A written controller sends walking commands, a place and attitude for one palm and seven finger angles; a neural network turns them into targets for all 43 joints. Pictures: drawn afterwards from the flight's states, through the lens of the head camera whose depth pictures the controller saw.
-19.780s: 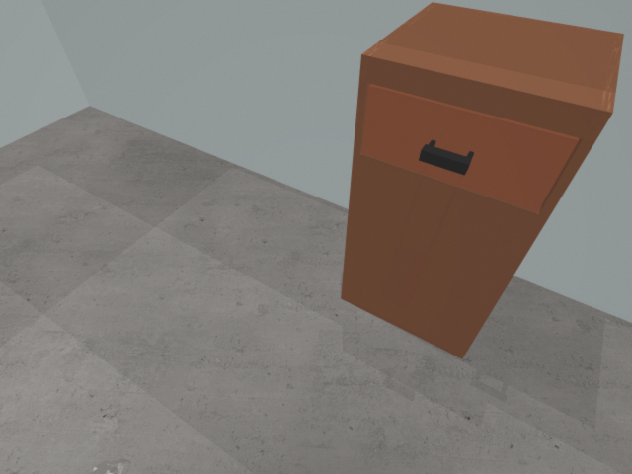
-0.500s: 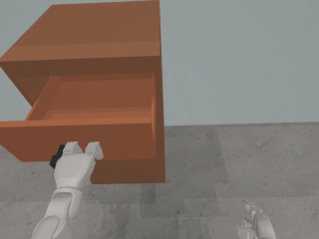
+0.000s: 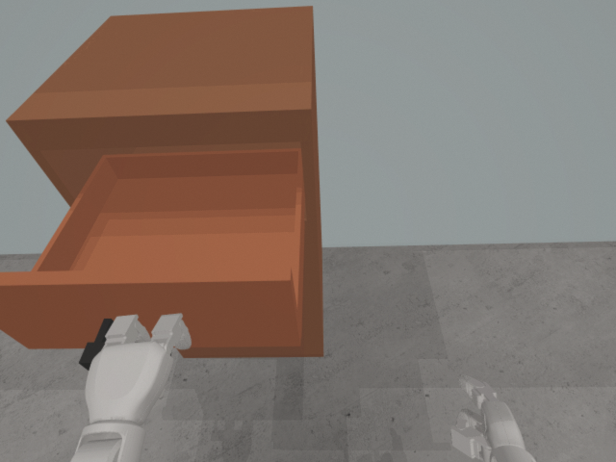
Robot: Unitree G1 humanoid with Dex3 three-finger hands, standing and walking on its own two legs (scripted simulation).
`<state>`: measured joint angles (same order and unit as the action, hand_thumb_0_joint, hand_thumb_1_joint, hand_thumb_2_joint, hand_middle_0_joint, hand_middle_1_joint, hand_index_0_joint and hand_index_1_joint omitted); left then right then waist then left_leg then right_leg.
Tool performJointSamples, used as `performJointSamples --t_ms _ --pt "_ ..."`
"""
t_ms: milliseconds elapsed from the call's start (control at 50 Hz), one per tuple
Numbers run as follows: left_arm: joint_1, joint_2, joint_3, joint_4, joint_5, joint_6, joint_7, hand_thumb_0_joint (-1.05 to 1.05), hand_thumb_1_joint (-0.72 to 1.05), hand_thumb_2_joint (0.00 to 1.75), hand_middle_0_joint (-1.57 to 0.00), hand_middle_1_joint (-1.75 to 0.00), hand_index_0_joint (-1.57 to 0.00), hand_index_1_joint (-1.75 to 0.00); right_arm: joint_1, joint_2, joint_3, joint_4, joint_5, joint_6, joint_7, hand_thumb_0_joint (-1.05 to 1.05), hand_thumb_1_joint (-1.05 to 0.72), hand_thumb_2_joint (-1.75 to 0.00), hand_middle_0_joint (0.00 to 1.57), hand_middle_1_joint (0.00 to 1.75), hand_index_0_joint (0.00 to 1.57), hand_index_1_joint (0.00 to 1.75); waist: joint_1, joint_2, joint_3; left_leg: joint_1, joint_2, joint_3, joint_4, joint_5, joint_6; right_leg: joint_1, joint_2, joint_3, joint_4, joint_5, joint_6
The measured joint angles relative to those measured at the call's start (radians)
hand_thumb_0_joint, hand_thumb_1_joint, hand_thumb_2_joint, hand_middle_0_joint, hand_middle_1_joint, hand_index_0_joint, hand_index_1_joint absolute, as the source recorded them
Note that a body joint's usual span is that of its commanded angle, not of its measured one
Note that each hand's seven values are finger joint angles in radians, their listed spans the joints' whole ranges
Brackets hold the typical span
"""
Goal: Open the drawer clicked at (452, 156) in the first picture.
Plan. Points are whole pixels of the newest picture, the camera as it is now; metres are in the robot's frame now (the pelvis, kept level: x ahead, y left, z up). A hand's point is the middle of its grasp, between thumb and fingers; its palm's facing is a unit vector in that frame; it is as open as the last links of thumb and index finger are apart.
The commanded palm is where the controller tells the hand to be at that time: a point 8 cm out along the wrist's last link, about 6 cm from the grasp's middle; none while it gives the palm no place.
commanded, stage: pull the drawer open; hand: left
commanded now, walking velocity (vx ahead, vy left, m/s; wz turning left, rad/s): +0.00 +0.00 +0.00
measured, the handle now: (132, 340) +0.25 +0.27 +0.02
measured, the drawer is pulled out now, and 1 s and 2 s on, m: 0.27 0.29 0.28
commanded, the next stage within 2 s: open the thumb to release the handle in 0.36 s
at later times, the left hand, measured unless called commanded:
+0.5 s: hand (145, 413) +0.17 +0.22 +0.00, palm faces +0.01 -0.09 -1.00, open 6.0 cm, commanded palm +0.15 +0.23 +0.06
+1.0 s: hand (149, 406) +0.18 +0.22 +0.00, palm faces +0.03 -0.09 -1.00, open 12.4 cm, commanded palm +0.16 +0.23 +0.06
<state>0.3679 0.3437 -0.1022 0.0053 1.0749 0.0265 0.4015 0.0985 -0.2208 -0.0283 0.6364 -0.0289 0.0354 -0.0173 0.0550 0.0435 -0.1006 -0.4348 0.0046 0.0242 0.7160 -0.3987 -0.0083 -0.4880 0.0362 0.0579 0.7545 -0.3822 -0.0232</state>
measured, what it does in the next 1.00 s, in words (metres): stands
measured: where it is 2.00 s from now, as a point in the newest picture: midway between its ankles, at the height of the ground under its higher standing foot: outside the picture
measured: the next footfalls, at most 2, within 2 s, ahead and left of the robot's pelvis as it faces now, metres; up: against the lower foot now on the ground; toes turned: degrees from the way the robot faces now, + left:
none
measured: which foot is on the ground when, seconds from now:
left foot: down 0.00-1.00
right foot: down 0.00-1.00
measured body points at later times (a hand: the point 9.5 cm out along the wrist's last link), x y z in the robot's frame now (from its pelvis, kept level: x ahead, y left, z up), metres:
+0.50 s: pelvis -0.01 -0.01 -0.01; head +0.00 -0.03 +0.44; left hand +0.17 +0.22 +0.06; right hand +0.20 -0.23 -0.10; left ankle -0.02 +0.13 -0.71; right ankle +0.00 -0.11 -0.71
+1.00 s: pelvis -0.02 +0.00 +0.00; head -0.01 -0.03 +0.45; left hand +0.17 +0.22 +0.06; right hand +0.20 -0.21 -0.10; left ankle -0.02 +0.13 -0.71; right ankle +0.00 -0.11 -0.71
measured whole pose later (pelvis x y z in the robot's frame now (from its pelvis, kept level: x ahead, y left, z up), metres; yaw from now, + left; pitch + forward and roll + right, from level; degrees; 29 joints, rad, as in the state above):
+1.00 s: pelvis -0.02 +0.00 +0.00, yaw +1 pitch +5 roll +1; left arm 0.34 0.33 -0.14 0.01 1.07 0.05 0.39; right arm 0.08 -0.21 -0.01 0.65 -0.03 0.03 -0.04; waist 0.08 0.05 -0.08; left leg -0.45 0.00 0.00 0.75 -0.38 -0.01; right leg -0.49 0.03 0.03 0.78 -0.37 -0.03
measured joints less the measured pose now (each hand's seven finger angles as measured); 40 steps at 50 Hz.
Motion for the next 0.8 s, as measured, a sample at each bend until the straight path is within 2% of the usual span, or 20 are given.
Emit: performJointSamples --t_ms 300,460,500,580,680,800 --pt "0.091 0.014 0.014 -0.056 -0.005 -0.034 0.021 0.03 0.64 0.78 -0.29 -1.35 -0.42 -1.35 -0.013 0.003 0.005 0.001 -0.009 0.000 -0.004 0.01 -0.91 -0.90 0.21 0.30 0.20 0.30 0.012 -0.001 0.006 -0.017 0.003 -0.007 0.031 -0.001 -0.008 -0.019 0.003 -0.007 0.036 -0.005 -0.008" --pt "0.131 0.016 0.052 -0.082 -0.026 -0.043 0.010 0.04 0.65 0.75 -0.28 -1.35 -0.42 -1.34 -0.017 0.015 0.015 -0.010 -0.009 0.004 0.007 0.01 -0.90 -0.90 0.21 0.30 0.20 0.30 -0.005 -0.015 -0.002 -0.017 0.012 0.010 0.030 -0.003 -0.012 -0.028 0.014 0.009 0.041 -0.002 -0.012" --pt "0.120 0.017 0.037 -0.079 -0.025 -0.028 0.023 0.03 0.64 0.75 -0.28 -1.35 -0.42 -1.34 -0.010 0.006 0.010 -0.014 -0.013 -0.001 0.006 0.01 -0.90 -0.90 0.21 0.30 0.20 0.30 -0.013 -0.009 -0.001 -0.028 0.009 -0.001 0.040 -0.006 -0.010 -0.031 0.010 -0.002 0.045 -0.005 -0.010" --pt "0.056 0.003 0.015 -0.042 -0.001 -0.032 0.050 0.02 0.63 0.76 -0.31 -1.34 -0.44 -1.34 -0.005 -0.014 -0.008 0.002 -0.019 -0.008 -0.005 0.01 -0.90 -0.90 0.21 0.30 0.20 0.30 0.002 0.005 0.007 -0.056 0.001 -0.018 0.065 -0.009 -0.007 -0.047 0.002 -0.018 0.058 -0.010 -0.007" --pt "0.021 -0.025 -0.010 -0.027 -0.003 0.008 0.047 0.01 0.52 0.73 -0.34 -1.32 -0.45 -1.33 -0.002 -0.012 -0.012 0.017 -0.014 -0.002 -0.010 0.01 -0.91 -0.90 0.20 0.30 0.20 0.30 0.014 0.013 0.001 -0.061 -0.006 -0.017 0.066 -0.006 -0.003 -0.054 -0.005 -0.017 0.062 -0.010 -0.003" --pt "0.006 -0.031 -0.025 -0.019 -0.008 0.038 0.021 0.00 0.23 0.62 -0.34 -1.28 -0.43 -1.30 -0.001 0.007 0.008 0.019 -0.004 0.002 -0.018 0.01 -0.91 -0.90 0.21 0.30 0.20 0.30 0.016 0.010 -0.001 -0.037 -0.009 -0.017 0.046 0.004 -0.002 -0.032 -0.008 -0.016 0.049 -0.004 -0.002"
